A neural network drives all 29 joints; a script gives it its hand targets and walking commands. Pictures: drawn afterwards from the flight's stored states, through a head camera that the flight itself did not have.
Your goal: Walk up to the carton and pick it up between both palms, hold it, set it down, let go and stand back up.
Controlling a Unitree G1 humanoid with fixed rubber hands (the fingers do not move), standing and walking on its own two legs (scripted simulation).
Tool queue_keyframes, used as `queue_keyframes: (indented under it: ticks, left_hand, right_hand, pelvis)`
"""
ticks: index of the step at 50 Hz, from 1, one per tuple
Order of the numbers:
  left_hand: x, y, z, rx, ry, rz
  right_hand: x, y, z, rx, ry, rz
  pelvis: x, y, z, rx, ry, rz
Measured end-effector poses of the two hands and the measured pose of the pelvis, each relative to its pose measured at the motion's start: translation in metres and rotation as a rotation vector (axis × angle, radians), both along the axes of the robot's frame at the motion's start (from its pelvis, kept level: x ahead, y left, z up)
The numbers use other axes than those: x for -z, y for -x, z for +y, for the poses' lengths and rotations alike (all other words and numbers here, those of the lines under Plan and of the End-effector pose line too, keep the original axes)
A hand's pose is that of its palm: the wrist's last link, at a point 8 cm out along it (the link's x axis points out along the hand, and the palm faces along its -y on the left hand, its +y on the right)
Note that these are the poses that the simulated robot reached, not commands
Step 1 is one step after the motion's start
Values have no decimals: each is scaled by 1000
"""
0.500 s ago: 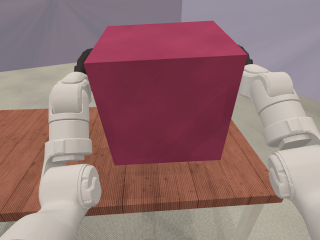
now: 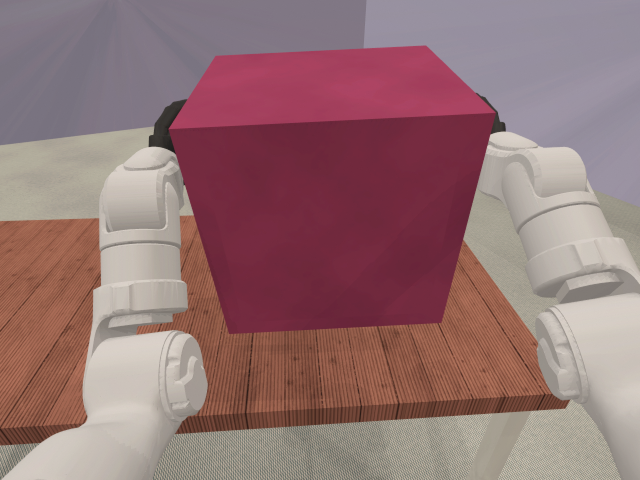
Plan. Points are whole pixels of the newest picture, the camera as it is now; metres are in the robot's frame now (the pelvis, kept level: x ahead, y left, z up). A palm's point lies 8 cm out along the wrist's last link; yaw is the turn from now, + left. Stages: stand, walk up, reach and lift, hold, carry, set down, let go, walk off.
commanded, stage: hold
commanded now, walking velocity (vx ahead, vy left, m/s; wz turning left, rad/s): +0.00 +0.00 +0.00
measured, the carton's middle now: (328, 188) +0.39 +0.01 +0.26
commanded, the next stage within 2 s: set down in 0.02 s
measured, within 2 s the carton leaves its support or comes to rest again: neither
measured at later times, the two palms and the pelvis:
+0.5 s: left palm (147, 113) +0.37 +0.20 +0.36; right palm (478, 126) +0.38 -0.16 +0.35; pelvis +0.01 +0.00 +0.00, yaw +2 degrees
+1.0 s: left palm (163, 177) +0.37 +0.20 +0.29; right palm (455, 196) +0.39 -0.15 +0.26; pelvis +0.01 +0.01 +0.00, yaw +2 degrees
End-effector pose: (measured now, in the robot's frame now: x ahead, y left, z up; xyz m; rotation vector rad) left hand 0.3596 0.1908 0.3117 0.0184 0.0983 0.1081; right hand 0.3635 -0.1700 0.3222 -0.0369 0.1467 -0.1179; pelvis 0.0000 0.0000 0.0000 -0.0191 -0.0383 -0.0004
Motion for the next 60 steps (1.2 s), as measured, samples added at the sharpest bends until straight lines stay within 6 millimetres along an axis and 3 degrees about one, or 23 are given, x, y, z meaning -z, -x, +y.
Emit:
queue_keyframes:
  ticks: [6, 13, 18, 22, 27, 33, 39, 48, 53, 60]
  left_hand:
    - [-7, 4, -2, -3, 3, -14]
    - [-31, 9, 1, -16, -2, -89]
    - [-52, 7, 11, -4, 14, -135]
    - [-58, -1, 14, 27, 6, -140]
    - [-45, -17, 13, 49, -25, -143]
    - [-2, -32, 14, 37, -29, -93]
    - [26, -26, 18, -19, -40, -119]
    - [27, -14, 16, -25, -37, -113]
    - [18, -17, 11, -5, -43, -116]
    - [31, -29, 7, 18, -39, -70]
  right_hand:
    - [-3, 3, -2, -2, -11, -12]
    - [-20, 3, 1, -19, -38, -87]
    - [-34, -1, 9, -24, -41, -136]
    - [-33, -7, 11, -17, -45, -146]
    - [-18, -17, 9, -5, -32, -156]
    - [23, -32, 11, -4, -32, -118]
    - [53, -33, 19, -19, -36, -152]
    - [66, -23, 17, -21, -47, -150]
    - [65, -21, 12, -6, -56, -160]
    - [75, -25, 7, 16, -54, -146]
  pelvis:
    - [0, 1, -1, -11, -5, -12]
    - [1, 0, -1, -19, -7, -11]
    - [2, -3, -1, -21, -12, -23]
    - [1, -7, 0, -35, -15, -37]
    - [1, -14, 4, -28, -14, -46]
    - [0, -18, 10, -22, -12, -62]
    - [1, -18, 12, -30, -8, -79]
    - [1, -10, 10, -40, -12, -103]
    - [1, -4, 9, -36, -15, -100]
    - [0, 1, 9, -31, -20, -84]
